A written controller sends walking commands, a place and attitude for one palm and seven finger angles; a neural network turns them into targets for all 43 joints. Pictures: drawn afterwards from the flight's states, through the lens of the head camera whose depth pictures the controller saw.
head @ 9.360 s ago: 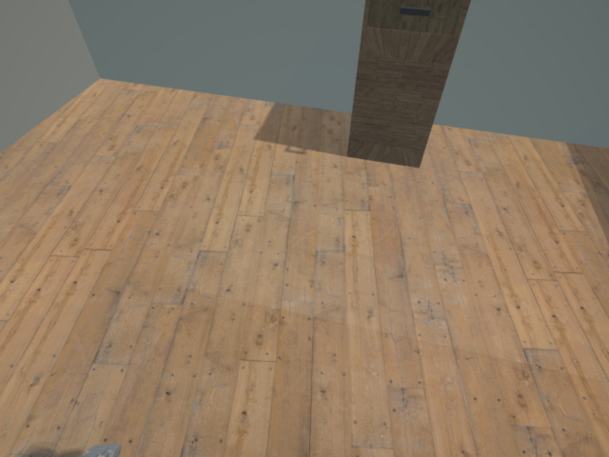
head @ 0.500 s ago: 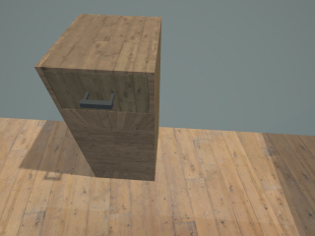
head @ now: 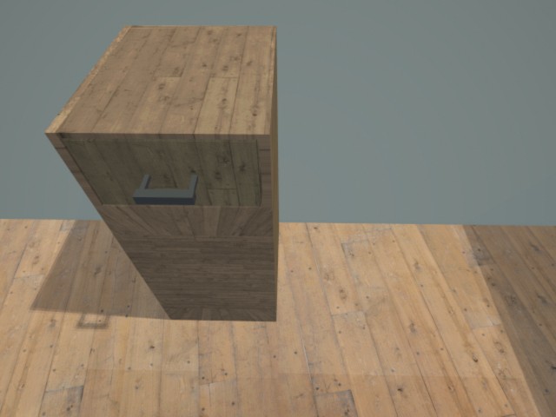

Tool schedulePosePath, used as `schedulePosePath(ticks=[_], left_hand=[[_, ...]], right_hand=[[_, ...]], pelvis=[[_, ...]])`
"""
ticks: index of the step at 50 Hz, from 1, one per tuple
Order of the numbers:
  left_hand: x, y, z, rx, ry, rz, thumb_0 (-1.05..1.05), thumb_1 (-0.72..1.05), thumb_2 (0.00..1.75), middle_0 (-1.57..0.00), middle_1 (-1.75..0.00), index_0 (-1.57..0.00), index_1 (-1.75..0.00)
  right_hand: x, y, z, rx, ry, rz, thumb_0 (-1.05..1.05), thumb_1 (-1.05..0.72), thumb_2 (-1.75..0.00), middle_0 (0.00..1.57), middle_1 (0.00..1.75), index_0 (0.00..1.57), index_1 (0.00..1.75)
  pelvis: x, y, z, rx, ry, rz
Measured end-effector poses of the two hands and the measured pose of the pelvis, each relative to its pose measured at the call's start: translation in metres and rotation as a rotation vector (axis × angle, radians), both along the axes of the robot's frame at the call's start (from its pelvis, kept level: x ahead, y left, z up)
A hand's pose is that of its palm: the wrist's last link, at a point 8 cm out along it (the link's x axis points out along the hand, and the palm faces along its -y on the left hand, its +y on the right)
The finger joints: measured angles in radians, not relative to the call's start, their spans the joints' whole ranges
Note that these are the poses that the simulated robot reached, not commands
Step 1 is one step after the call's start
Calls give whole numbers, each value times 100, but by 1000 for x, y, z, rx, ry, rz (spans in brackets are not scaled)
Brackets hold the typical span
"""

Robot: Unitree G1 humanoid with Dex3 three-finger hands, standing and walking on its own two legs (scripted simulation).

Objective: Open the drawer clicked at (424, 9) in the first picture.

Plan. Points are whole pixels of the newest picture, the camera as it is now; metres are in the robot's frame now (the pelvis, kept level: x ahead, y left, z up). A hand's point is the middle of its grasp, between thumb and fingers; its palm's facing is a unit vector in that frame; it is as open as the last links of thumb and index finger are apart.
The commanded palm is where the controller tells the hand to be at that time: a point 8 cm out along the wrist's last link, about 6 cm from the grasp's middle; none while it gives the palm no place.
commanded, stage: come to a stop and stand still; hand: left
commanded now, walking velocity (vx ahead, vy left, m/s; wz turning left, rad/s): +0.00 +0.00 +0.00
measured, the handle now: (167, 188) +0.50 +0.25 +0.00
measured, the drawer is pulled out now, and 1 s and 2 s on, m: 0.00 0.00 0.00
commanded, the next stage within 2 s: look again from close up in 0.54 s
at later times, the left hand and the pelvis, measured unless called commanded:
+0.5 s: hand out of the picture -0.03 +0.18 -0.17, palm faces +0.01 -0.98 -0.22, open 7.4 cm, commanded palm none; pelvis -0.04 +0.00 +0.00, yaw +0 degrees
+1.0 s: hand out of the picture -0.04 +0.15 -0.17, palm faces +0.02 -0.98 -0.18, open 7.4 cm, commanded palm none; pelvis -0.03 -0.01 +0.00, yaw +0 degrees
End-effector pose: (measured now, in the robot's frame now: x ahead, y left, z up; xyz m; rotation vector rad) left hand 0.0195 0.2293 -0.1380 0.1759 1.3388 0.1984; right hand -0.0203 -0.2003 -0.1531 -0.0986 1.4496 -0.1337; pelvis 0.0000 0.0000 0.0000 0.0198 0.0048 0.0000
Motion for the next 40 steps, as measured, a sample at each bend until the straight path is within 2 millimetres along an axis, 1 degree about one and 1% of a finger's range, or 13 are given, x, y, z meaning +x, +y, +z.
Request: schedulePosePath(ticks=[4,10,14,18,25,33,37,40], left_hand=[[-2,-4,1,-1,-5,-4,1,93,90,-20,-30,-20,-30],[-18,-5,-4,-1,-16,-34,1,93,90,-20,-30,-20,-30],[-26,-3,-2,-7,-22,-40,1,92,90,-20,-30,-20,-30],[-35,-3,1,-11,-29,-43,1,92,90,-20,-30,-20,-30],[-52,-5,3,-20,-3,-37,1,91,90,-20,-30,-20,-30],[-69,-15,0,-44,52,-24,0,90,90,-20,-30,-20,-30],[-72,-21,-2,-56,69,-17,0,90,90,-20,-30,-20,-30],[-73,-25,-3,-62,79,-14,1,90,90,-20,-30,-20,-30]], right_hand=[[-2,-8,2,-10,-10,0,2,-92,-90,20,30,20,30],[2,-26,1,-36,-87,-3,1,-92,-90,20,30,20,30],[4,-28,2,-41,-135,15,1,-91,-90,20,30,19,30],[0,-25,3,-25,-151,35,1,-91,-90,20,30,19,30],[-22,-20,2,-5,-103,41,1,-91,-90,20,30,20,30],[-53,-14,3,8,-9,23,0,-91,-90,20,30,20,30],[-62,-12,3,12,26,15,0,-91,-90,20,30,20,30],[-64,-11,3,14,39,8,0,-90,-90,20,30,20,30]], pelvis=[[-6,-4,1,-1,-2,-1],[-21,-3,-4,-17,-6,4],[-28,-1,-4,-15,-28,0],[-35,-1,-2,-12,-35,-2],[-41,-2,0,-8,-30,-4],[-41,-4,2,-7,-25,-5],[-39,-5,2,-7,-23,-5],[-37,-6,2,-7,-22,-5]])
